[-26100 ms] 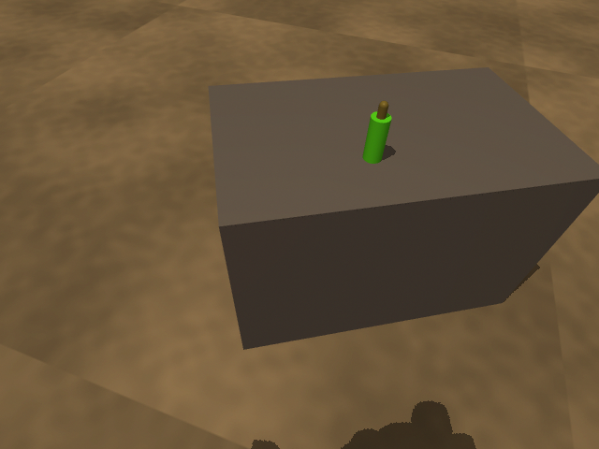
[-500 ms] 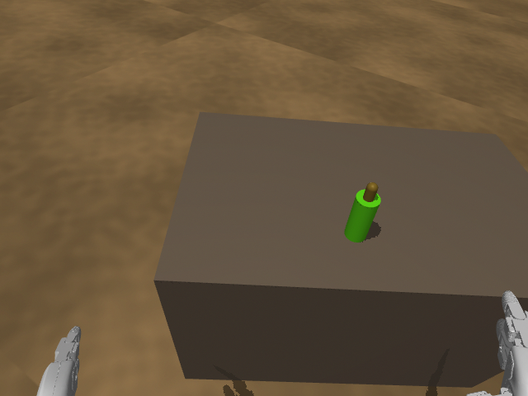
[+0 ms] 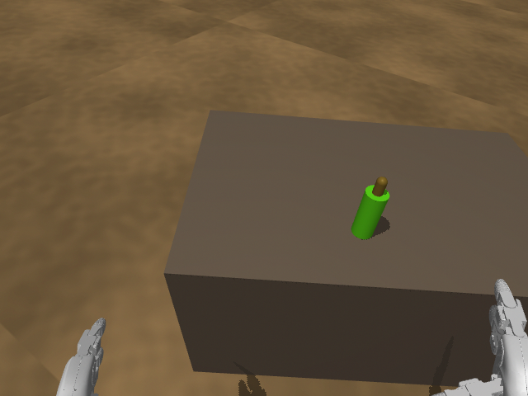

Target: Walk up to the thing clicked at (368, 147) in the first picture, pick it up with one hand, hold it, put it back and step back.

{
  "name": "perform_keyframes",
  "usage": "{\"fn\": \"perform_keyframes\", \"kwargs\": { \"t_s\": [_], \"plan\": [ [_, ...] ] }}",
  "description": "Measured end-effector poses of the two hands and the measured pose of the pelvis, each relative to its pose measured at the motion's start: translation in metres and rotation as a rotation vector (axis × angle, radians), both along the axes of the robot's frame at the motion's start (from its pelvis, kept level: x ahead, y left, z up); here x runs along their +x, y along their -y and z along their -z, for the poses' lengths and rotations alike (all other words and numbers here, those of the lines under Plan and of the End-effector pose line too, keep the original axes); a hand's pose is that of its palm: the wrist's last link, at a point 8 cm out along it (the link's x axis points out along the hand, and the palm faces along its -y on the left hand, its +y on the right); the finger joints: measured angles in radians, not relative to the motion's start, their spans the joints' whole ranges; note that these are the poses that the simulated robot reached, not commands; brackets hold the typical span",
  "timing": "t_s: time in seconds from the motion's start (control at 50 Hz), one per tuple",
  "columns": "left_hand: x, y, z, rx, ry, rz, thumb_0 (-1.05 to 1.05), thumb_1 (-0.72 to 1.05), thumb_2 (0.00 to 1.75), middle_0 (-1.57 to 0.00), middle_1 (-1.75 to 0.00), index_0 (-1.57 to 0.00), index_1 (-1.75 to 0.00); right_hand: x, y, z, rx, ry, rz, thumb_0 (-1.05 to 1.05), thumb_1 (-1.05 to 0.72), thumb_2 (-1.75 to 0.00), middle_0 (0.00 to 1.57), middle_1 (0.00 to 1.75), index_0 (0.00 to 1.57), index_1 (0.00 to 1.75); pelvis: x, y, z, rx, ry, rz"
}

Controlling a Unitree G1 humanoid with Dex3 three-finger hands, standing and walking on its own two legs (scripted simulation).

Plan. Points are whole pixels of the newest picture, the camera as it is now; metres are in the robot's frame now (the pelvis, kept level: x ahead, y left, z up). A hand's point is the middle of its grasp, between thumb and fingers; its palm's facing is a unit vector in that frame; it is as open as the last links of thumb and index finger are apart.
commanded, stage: home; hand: right
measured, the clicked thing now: (371, 206) +0.51 -0.23 -0.03
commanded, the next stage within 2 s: none
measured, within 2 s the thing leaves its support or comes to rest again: neither
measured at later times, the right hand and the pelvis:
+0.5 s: hand (373, 381) +0.19 -0.18 -0.10, palm faces +0.06 +0.98 -0.20, open 17.6 cm; pelvis +0.01 -0.01 +0.00, yaw +0 degrees
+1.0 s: hand out of the picture +0.12 -0.26 -0.13, palm faces -0.07 +0.92 -0.39, open 17.4 cm; pelvis +0.02 -0.01 +0.01, yaw +1 degrees
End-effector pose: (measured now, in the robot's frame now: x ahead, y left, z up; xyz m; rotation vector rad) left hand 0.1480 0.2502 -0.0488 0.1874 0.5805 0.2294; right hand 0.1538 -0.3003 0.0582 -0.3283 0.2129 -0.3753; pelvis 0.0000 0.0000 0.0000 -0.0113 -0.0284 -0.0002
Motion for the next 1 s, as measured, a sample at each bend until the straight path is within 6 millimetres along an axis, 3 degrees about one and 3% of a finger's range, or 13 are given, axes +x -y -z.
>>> {"fn": "perform_keyframes", "kwargs": {
  "t_s": [0.16, 0.28, 0.36, 0.44, 0.56, 0.76, 0.84, 1.0],
  "plan": [
    [0.001, 0.037, 0.023, -0.061, -0.111, 0.063, 0.00, 0.14, 0.55, -0.15, -0.20, -0.15, -0.20, -0.003, -0.040, 0.070, 0.165, -0.236, -0.080, -0.01, 0.54, -0.05, 0.06, 0.05, 0.05, 0.05, 0.000, 0.005, -0.001, 0.009, -0.024, -0.004],
    [0.008, 0.035, 0.023, -0.041, -0.117, 0.045, 0.00, 0.56, 0.75, -0.18, -0.26, -0.18, -0.25, -0.011, -0.060, 0.113, 0.238, -0.425, -0.104, -0.01, 0.56, -0.04, 0.06, 0.05, 0.05, 0.05, 0.002, 0.009, -0.001, 0.011, -0.033, -0.001],
    [0.014, 0.032, 0.019, -0.016, -0.113, 0.042, 0.01, 0.73, 0.83, -0.19, -0.28, -0.19, -0.27, -0.005, -0.068, 0.130, 0.261, -0.495, -0.119, -0.01, 0.57, -0.03, 0.06, 0.04, 0.05, 0.05, 0.005, 0.009, -0.001, 0.012, -0.037, -0.002],
    [0.017, 0.033, 0.017, -0.016, -0.118, 0.046, 0.01, 0.83, 0.87, -0.20, -0.29, -0.20, -0.28, 0.007, -0.072, 0.135, 0.266, -0.509, -0.133, -0.01, 0.57, -0.03, 0.06, 0.04, 0.05, 0.05, 0.010, 0.009, -0.002, 0.013, -0.038, -0.003],
    [0.016, 0.033, 0.025, -0.029, -0.164, 0.056, 0.01, 0.88, 0.89, -0.20, -0.30, -0.20, -0.29, 0.023, -0.065, 0.124, 0.240, -0.464, -0.111, -0.01, 0.55, -0.04, 0.06, 0.05, 0.05, 0.05, 0.016, 0.010, -0.003, 0.017, -0.030, -0.009],
    [-0.002, 0.023, 0.045, -0.029, -0.308, 0.048, 0.01, 0.90, 0.90, -0.20, -0.30, -0.20, -0.30, 0.018, -0.066, 0.130, 0.221, -0.525, -0.110, 0.00, 0.55, -0.04, 0.06, 0.05, 0.05, 0.05, 0.020, 0.010, -0.003, 0.013, -0.037, -0.012],
    [-0.013, 0.008, 0.054, -0.001, -0.387, 0.069, 0.01, 0.90, 0.90, -0.20, -0.30, -0.21, -0.30, 0.004, -0.048, 0.143, 0.152, -0.660, -0.152, 0.00, 0.54, -0.05, 0.06, 0.05, 0.05, 0.05, 0.020, 0.010, -0.002, 0.011, -0.028, -0.009],
    [-0.048, -0.029, 0.060, 0.041, -0.529, 0.008, 0.01, 0.90, 0.90, -0.20, -0.30, -0.21, -0.30, -0.040, 0.001, 0.149, 0.087, -0.862, -0.054, 0.00, 0.53, -0.05, 0.06, 0.05, 0.06, 0.05, 0.020, 0.011, -0.006, 0.006, 0.002, -0.014]
  ]
}}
